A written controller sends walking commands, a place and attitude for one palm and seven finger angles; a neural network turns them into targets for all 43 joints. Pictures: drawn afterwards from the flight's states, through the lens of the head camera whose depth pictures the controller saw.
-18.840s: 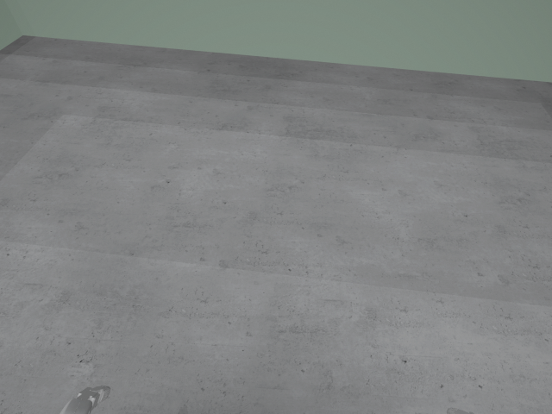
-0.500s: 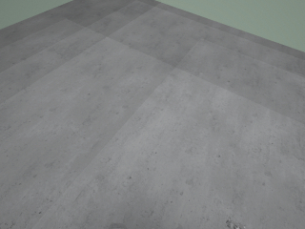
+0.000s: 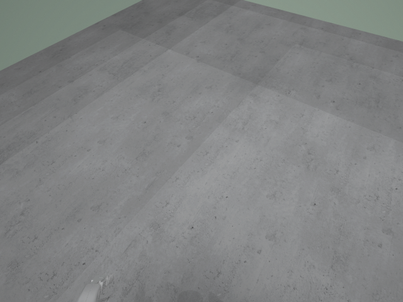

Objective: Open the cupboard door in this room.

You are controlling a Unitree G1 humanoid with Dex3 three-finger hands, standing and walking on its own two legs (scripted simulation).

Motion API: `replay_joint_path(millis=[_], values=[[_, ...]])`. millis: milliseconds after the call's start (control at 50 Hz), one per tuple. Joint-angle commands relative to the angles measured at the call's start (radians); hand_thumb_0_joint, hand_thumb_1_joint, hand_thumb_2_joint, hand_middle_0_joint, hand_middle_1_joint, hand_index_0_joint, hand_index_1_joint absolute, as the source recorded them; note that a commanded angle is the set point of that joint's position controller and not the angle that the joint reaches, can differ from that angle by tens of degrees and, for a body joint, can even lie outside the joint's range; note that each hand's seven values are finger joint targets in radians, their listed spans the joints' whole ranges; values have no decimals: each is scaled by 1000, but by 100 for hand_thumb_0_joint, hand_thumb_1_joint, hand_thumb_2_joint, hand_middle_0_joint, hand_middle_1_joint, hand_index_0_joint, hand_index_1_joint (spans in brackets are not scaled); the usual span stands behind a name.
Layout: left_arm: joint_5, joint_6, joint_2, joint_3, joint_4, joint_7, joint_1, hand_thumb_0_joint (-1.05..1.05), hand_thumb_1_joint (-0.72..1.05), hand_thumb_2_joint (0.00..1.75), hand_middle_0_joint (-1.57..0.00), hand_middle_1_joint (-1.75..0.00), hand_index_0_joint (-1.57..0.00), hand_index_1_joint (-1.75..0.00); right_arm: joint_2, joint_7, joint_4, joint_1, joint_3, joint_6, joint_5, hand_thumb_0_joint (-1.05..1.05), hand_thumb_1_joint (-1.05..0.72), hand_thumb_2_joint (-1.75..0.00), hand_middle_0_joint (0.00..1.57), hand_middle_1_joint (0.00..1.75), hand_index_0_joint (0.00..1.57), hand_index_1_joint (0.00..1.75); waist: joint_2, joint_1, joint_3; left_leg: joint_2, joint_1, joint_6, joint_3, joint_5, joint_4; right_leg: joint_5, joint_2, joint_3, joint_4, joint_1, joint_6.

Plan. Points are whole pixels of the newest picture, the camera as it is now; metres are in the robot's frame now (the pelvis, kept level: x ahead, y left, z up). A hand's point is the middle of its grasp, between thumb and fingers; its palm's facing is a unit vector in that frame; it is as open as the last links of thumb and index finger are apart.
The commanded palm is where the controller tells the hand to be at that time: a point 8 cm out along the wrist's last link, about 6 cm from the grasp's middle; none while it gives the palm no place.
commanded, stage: turn or walk to find it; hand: left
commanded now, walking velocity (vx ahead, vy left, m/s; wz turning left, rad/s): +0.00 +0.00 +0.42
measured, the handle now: out of the picture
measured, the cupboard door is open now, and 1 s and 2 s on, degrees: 0 0 0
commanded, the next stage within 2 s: none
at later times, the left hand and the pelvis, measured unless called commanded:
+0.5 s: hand out of the picture -0.07 +0.17 -0.16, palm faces +0.31 -0.91 -0.27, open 7.3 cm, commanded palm none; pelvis -0.02 -0.02 +0.00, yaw +15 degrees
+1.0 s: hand out of the picture -0.04 +0.23 -0.15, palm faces +0.43 -0.86 -0.25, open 7.3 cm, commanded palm none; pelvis -0.05 -0.01 +0.01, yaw +25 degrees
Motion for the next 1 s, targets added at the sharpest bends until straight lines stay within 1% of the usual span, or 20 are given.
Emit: replay_joint_path(millis=[0,20,40,80,120,180,300,440,480,520,540,560,580,600,620,640,680,740,880,980], values=[[21,-38,243,52,-27,21,172,0,90,90,-20,-30,-20,-30,-78,-4,-118,-27,-32,-28,9,0,-90,-90,20,30,20,30,-314,101,-159,-20,-303,-32,27,-362,318,239,-418,380,-317,344,-168],[13,-32,234,44,-40,23,155,0,90,90,-20,-30,-20,-30,-127,-6,-117,-46,-46,-16,0,0,-90,-90,20,30,20,30,-214,96,-124,19,-259,-28,4,-397,493,286,-455,341,-316,182,-224],[11,-37,188,51,-50,30,93,0,90,90,-20,-30,-20,-30,-129,-4,-101,-35,-50,1,-3,0,-90,-90,20,30,20,30,-231,65,-86,49,-249,-27,-23,-354,590,218,-412,295,-338,102,-225],[7,-38,143,31,-67,22,17,0,90,90,-20,-30,-20,-30,-115,6,-52,8,-50,14,-6,0,-90,-90,20,30,20,30,-132,17,-14,67,-244,-41,11,-236,712,208,-302,159,-317,56,-180],[7,-47,120,23,-59,18,42,0,90,90,-20,-30,-20,-30,-96,11,-38,34,-44,14,-5,0,-90,-90,20,30,20,30,-145,17,-23,70,-255,-57,36,-172,740,308,-254,66,-292,96,-152],[8,-52,121,25,-35,18,115,0,90,90,-20,-30,-20,-30,-100,10,-39,5,-41,17,-3,0,-90,-90,20,30,20,30,-174,42,-22,87,-261,-77,46,-150,729,372,-262,43,-289,138,-152],[18,-51,141,33,5,17,212,0,90,90,-20,-30,-20,-30,-98,7,-54,-93,-29,17,-2,0,-90,-90,20,30,20,30,-183,81,-26,108,-252,-86,72,-215,610,469,-304,35,-263,210,-183],[30,-40,182,43,37,15,257,0,90,90,-20,-30,-20,-30,-81,6,-87,-186,-3,-5,14,0,-90,-90,20,30,20,30,-223,115,-82,98,-109,-59,157,-294,293,632,-334,-7,-181,255,-212],[29,-36,196,47,40,13,249,0,90,90,-20,-30,-20,-30,-84,5,-89,-171,-1,-11,15,0,-90,-90,20,30,20,30,-223,102,-98,88,-39,-47,184,-249,191,618,-336,-25,-150,232,-196],[20,-31,200,50,42,12,210,0,90,90,-20,-30,-20,-30,-102,5,-76,-118,-4,-20,13,0,-90,-90,20,30,20,30,-196,58,-109,93,113,-35,195,-77,12,496,-317,-82,-83,139,-139],[13,-25,180,45,39,10,204,0,90,90,-20,-30,-20,-30,-136,8,-70,-87,-11,-28,12,0,-90,-90,20,30,20,30,-87,36,-131,133,247,-18,140,51,-101,374,-279,-116,25,38,-92],[6,-18,125,37,10,6,218,0,90,90,-20,-30,-20,-30,-234,4,-72,-49,-34,-38,2,0,-90,-90,20,30,20,30,188,15,-157,357,384,74,-157,306,-139,-20,-149,-176,220,-187,-14],[11,-9,92,14,-19,8,168,0,90,90,-20,-30,-20,-30,-294,-3,-60,-2,-47,-28,7,0,-90,-90,20,30,20,30,275,-9,-147,483,356,176,-253,583,-147,-334,-93,-109,370,-267,9],[13,0,117,21,-22,10,147,0,90,90,-20,-30,-20,-30,-281,-5,-55,-13,-41,-21,2,0,-90,-90,20,30,20,30,176,-3,-125,489,275,214,-181,462,-143,-310,-105,-54,450,-229,-6],[17,7,108,23,-7,11,122,0,90,90,-20,-30,-20,-30,-243,-15,-60,-52,-33,-28,0,0,-90,-90,20,30,20,30,237,3,-100,416,228,191,-180,398,-169,-252,-106,-14,469,-251,-2],[16,9,124,30,5,5,116,0,90,90,-20,-30,-20,-30,-222,-22,-76,-107,-28,-26,0,0,-90,-90,20,30,20,30,219,26,-60,380,203,175,-150,340,-168,-188,-105,-5,501,-269,1],[16,5,121,32,21,-5,136,0,90,90,-20,-30,-20,-30,-202,-23,-90,-140,-16,-33,0,0,-90,-90,20,30,20,30,138,49,-39,324,189,150,-98,360,-164,-101,-88,-1,528,-264,9],[15,3,121,32,29,-7,147,0,90,90,-20,-30,-20,-30,-194,-21,-88,-111,-16,-42,8,0,-90,-90,20,30,20,30,108,53,-69,288,211,132,-65,381,-169,-40,-78,-1,532,-254,23],[11,3,101,25,-25,0,52,0,90,90,-20,-30,-20,-30,-188,-17,-80,-37,-31,-40,-1,0,-90,-90,20,30,20,30,131,25,-87,300,223,171,-171,340,-160,-81,-58,18,395,-245,33],[2,-6,83,18,-46,3,43,0,90,90,-20,-30,-20,-30,-193,-16,-86,-40,-41,-29,-8,0,-90,-90,20,30,20,30,160,30,-111,282,162,172,-233,378,-112,-110,-10,-2,152,-98,13]])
